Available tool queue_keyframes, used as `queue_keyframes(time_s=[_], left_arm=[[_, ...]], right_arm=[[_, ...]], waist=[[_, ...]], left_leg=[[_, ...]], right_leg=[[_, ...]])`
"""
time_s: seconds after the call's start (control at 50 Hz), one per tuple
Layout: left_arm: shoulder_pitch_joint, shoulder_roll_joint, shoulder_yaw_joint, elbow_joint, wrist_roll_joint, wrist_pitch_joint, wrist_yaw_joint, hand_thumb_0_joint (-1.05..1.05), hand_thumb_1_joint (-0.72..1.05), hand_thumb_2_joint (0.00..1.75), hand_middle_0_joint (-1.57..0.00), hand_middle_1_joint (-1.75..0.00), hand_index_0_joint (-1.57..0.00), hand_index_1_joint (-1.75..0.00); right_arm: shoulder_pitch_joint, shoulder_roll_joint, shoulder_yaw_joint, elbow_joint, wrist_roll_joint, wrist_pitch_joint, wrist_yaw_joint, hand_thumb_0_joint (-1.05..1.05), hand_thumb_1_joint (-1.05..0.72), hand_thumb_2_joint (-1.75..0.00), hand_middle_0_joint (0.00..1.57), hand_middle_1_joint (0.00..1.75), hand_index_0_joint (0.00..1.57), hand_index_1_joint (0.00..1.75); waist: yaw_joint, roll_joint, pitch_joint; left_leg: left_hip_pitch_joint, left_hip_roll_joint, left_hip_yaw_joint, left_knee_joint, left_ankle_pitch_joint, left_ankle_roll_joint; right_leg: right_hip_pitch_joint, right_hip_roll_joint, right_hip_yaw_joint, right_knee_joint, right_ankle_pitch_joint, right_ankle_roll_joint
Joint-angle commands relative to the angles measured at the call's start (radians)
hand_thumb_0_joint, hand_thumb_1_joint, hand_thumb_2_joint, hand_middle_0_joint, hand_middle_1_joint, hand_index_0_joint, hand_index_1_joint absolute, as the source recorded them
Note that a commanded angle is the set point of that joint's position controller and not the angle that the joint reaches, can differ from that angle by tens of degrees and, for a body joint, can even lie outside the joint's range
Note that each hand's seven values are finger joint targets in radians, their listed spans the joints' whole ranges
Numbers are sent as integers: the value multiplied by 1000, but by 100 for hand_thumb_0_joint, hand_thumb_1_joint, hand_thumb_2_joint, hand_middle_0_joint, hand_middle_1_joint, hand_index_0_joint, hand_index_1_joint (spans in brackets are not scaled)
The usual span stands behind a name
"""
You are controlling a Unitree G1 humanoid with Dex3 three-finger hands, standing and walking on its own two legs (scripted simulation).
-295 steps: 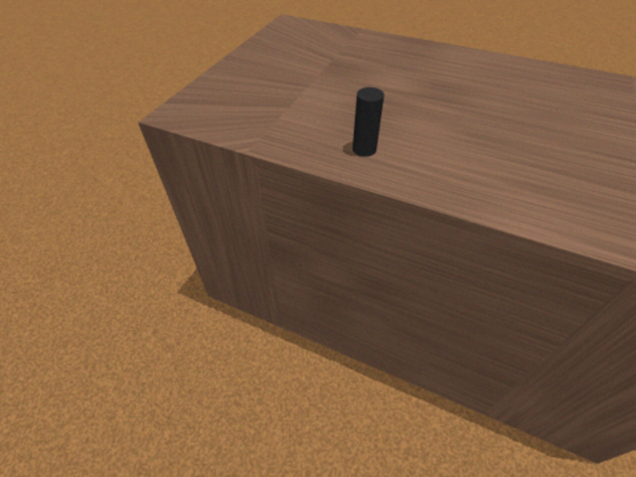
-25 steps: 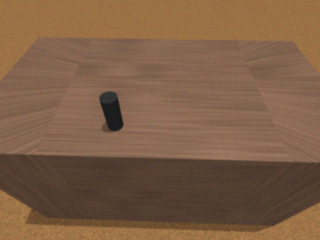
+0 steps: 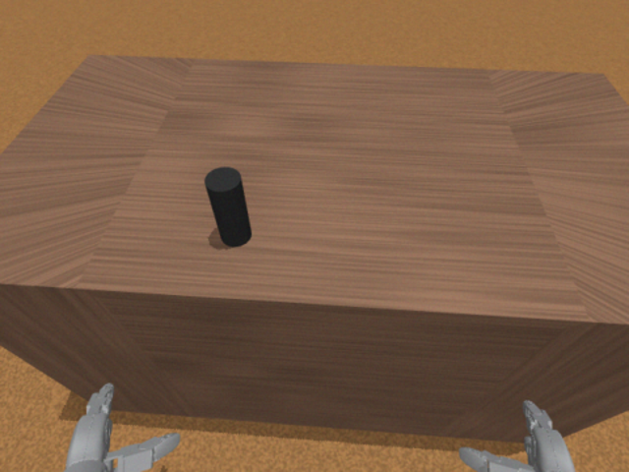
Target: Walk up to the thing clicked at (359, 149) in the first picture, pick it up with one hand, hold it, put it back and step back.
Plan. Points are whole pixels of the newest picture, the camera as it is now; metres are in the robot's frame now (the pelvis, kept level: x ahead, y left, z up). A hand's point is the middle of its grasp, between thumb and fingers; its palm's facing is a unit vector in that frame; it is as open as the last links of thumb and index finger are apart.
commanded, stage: rise first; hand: left
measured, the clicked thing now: (230, 209) +0.47 +0.15 +0.04
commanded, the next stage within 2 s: go down in 1.48 s
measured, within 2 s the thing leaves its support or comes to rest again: neither
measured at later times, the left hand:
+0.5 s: hand (106, 409) +0.19 +0.25 +0.02, palm faces +0.28 -0.89 -0.37, open 17.5 cm
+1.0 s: hand (71, 408) +0.17 +0.25 +0.09, palm faces +0.32 -0.85 -0.42, open 17.7 cm
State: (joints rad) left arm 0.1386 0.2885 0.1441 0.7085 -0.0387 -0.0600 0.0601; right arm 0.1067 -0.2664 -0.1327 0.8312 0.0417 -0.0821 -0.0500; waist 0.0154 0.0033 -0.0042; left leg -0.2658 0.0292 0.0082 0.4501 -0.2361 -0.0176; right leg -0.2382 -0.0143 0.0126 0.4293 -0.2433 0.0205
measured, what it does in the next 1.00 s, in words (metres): stands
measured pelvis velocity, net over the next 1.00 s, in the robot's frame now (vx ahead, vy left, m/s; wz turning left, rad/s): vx -0.01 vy -0.01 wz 0.03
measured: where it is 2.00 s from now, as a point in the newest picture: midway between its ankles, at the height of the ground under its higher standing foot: outside the picture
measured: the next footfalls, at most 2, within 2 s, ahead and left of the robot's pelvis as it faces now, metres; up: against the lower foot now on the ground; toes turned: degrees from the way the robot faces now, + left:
none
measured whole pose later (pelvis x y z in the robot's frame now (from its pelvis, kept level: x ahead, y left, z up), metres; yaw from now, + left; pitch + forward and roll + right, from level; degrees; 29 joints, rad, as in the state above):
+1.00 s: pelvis -0.01 -0.01 +0.00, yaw +2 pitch -3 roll +0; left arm 0.47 0.32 0.26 -0.15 -0.04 -0.23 0.02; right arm 0.21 -0.24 -0.18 0.71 0.02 -0.11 -0.05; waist 0.05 0.05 0.05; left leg -0.14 0.02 -0.02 0.41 -0.22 -0.03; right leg -0.12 -0.02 -0.02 0.43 -0.26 0.01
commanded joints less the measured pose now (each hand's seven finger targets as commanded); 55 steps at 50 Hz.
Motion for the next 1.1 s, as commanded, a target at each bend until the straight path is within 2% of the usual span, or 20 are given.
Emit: queue_keyframes(time_s=[0.0,0.08,0.12,0.16,0.28,0.4,0.46,0.48,0.56,0.58,0.64,0.7,0.76,0.82,0.84,0.9,0.96,0.98,1.04,1.08], left_arm=[[-42,156,33,-288,-11,-32,17,0,-31,8,-5,-4,-5,-4],[-29,199,58,-502,-7,-58,34,0,-54,3,-6,-5,-5,-5],[60,235,116,-515,-6,-57,43,0,-57,1,-5,-4,-5,-4],[103,178,76,-604,-7,-62,35,0,-56,2,-5,-4,-5,-4],[248,175,123,-678,-11,-66,17,0,-54,0,-3,-3,-3,-3],[207,198,159,-855,-15,-102,3,0,-55,1,-3,-2,-3,-3],[234,168,136,-902,-14,-119,-4,0,-56,1,-3,-2,-3,-3],[251,195,168,-892,-15,-123,-2,0,-56,1,-3,-2,-3,-3],[277,197,183,-938,-14,-148,-9,0,-56,0,-4,-2,-3,-3],[275,200,189,-937,-14,-149,-10,0,-55,1,-3,-2,-3,-2],[279,212,207,-981,-12,-170,-13,0,-56,1,-3,-2,-2,-3],[275,191,186,-991,-14,-185,-21,0,-56,1,-3,-2,-2,-3],[287,199,206,-1019,-10,-206,-21,0,-57,2,-3,-2,-2,-3],[260,230,237,-1051,-16,-222,-22,0,-57,2,-4,-2,-2,-3],[270,210,224,-1046,-14,-225,-25,0,-58,3,-4,-2,-2,-3],[261,217,232,-1050,-17,-241,-24,0,-59,3,-4,-2,-3,-3],[252,215,233,-1088,-14,-259,-26,0,-59,3,-4,-3,-3,-4],[266,214,225,-1071,-13,-261,-24,0,-59,4,-4,-3,-3,-4],[271,213,231,-1095,-11,-271,-26,0,-58,4,-4,-2,-2,-4],[263,229,253,-1097,-16,-278,-23,0,-58,5,-3,-2,-2,-4]], right_arm=[[-47,-109,13,-227,10,-15,-12,0,28,-9,5,5,5,5],[-43,-155,-5,-360,1,-41,-33,0,43,-5,5,5,5,5],[64,-186,-40,-354,-6,-42,-41,0,47,-4,5,5,5,5],[87,-151,-22,-388,-5,-46,-37,0,48,-4,5,5,5,5],[151,-121,-43,-327,-7,-29,-21,0,53,-2,5,5,5,5],[32,-152,-73,-434,-12,-36,-15,0,54,-2,5,5,5,5],[38,-97,-37,-372,-13,-34,-9,0,53,-2,5,5,5,5],[59,-119,-66,-343,-17,-33,-12,0,54,-2,5,5,5,5],[35,-113,-62,-317,-20,-41,-8,0,53,-2,5,5,5,5],[44,-146,-91,-319,-23,-42,-13,0,54,-2,5,5,5,5],[37,-117,-70,-313,-24,-44,-12,0,54,-2,5,5,5,5],[19,-154,-105,-296,-25,-50,-15,0,55,-2,5,5,5,5],[26,-104,-69,-287,-23,-57,-10,0,54,-3,5,5,5,5],[5,-164,-115,-305,-23,-67,-16,0,54,-3,5,5,5,5],[26,-102,-70,-256,-22,-65,-8,0,54,-3,5,5,5,5],[-9,-169,-119,-317,-19,-78,-13,0,53,-3,5,5,5,5],[17,-89,-65,-260,-17,-79,-3,0,53,-3,5,5,5,5],[-6,-158,-122,-304,-18,-86,-12,0,53,-4,5,5,5,5],[10,-113,-84,-299,-19,-88,-5,0,54,-3,5,5,5,5],[15,-161,-125,-290,-19,-91,-7,0,55,-4,5,5,5,5]], waist=[[-1,23,-108],[2,37,-143],[-4,27,-116],[-1,21,-126],[14,20,-60],[16,11,-76],[30,36,-30],[29,44,-40],[33,27,-34],[21,5,-43],[32,4,-54],[20,-1,-23],[34,-13,-29],[23,-8,-23],[37,10,0],[25,-5,-8],[42,27,-5],[22,8,-29],[36,11,-40],[35,23,-12]], left_leg=[[90,-24,37,-72,210,14],[131,-25,38,-76,194,19],[136,-24,40,-69,217,18],[161,-23,38,-67,262,17],[157,-26,39,-69,300,20],[176,-24,32,-73,288,19],[160,-29,34,-82,249,20],[160,-31,38,-76,243,23],[159,-32,33,-80,222,25],[163,-30,33,-78,220,26],[175,-34,32,-73,250,29],[170,-38,34,-81,198,31],[170,-37,28,-88,184,32],[168,-41,29,-86,167,33],[152,-41,28,-94,141,31],[154,-40,25,-105,107,30],[151,-42,25,-104,118,30],[167,-41,26,-100,133,32],[168,-39,22,-95,168,31],[156,-35,20,-106,138,26]], right_leg=[[47,15,-51,-58,195,-27],[79,13,-47,-63,182,-28],[88,16,-52,-65,208,-26],[106,17,-57,-54,252,-27],[106,13,-67,-55,295,-25],[131,13,-65,-60,268,-23],[114,9,-65,-69,233,-26],[120,5,-63,-71,232,-23],[111,9,-67,-72,207,-23],[115,10,-67,-74,211,-20],[123,3,-68,-71,242,-17],[92,1,-64,-76,194,-15],[98,4,-71,-82,168,-18],[86,1,-67,-85,155,-15],[85,4,-72,-87,123,-20],[78,7,-72,-92,88,-21],[82,3,-71,-89,100,-22],[84,2,-68,-88,118,-20],[108,4,-72,-79,152,-21],[98,12,-76,-77,120,-24]])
